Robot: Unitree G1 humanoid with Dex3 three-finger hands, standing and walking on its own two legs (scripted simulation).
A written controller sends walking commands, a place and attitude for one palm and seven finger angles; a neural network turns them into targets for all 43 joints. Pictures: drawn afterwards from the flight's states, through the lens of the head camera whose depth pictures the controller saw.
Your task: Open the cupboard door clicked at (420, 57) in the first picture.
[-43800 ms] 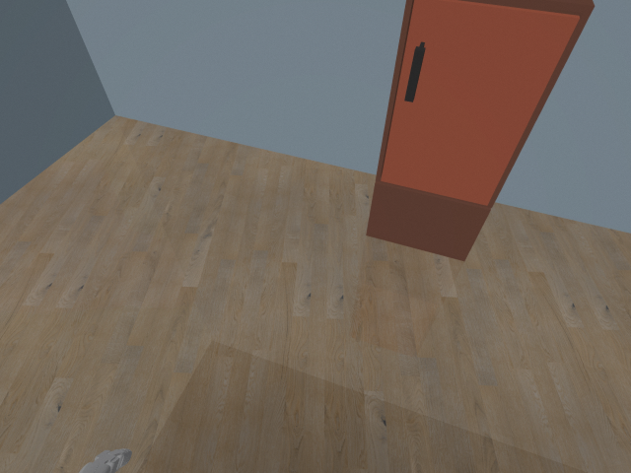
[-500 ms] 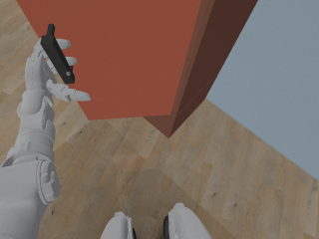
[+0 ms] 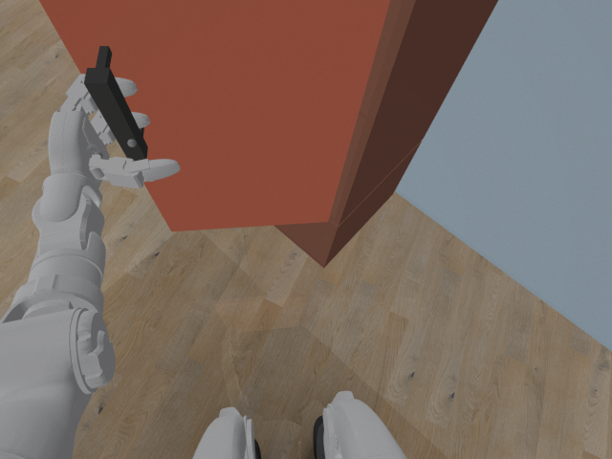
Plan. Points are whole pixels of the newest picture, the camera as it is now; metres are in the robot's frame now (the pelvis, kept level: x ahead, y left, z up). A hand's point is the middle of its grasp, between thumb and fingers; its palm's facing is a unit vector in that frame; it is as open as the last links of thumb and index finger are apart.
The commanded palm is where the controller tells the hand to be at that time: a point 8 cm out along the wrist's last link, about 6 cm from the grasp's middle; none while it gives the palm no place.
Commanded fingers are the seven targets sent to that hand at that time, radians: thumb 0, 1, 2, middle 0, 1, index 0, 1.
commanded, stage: close the thumb around the handle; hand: left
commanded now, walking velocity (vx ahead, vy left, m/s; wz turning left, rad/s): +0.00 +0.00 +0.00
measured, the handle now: (122, 107) +0.56 +0.20 +0.06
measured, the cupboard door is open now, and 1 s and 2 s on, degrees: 48 61 89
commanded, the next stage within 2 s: pull the door open along its arc in 0.44 s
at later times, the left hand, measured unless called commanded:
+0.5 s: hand (134, 141) +0.51 +0.18 +0.06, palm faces +0.00 -1.00 +0.00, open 6.0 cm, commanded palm +0.48 +0.23 +0.06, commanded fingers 0.00 0.90 0.90 -0.40 -1.35 -0.40 -1.35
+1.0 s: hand (147, 194) +0.43 +0.16 +0.06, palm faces -0.01 -1.00 +0.02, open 6.3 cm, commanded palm +0.37 +0.21 +0.06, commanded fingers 0.00 0.90 0.90 -0.40 -1.35 -0.40 -1.35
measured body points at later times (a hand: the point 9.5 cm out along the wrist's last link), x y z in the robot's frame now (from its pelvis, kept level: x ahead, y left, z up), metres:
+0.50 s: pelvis +0.00 +0.01 +0.00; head +0.14 +0.02 +0.43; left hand +0.50 +0.24 +0.06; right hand +0.01 -0.25 -0.11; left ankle +0.00 +0.10 -0.66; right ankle +0.03 -0.11 -0.66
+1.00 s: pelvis +0.02 +0.01 +0.02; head +0.12 +0.01 +0.46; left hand +0.42 +0.21 +0.06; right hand +0.08 -0.25 -0.10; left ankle +0.00 +0.10 -0.66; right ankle +0.03 -0.11 -0.66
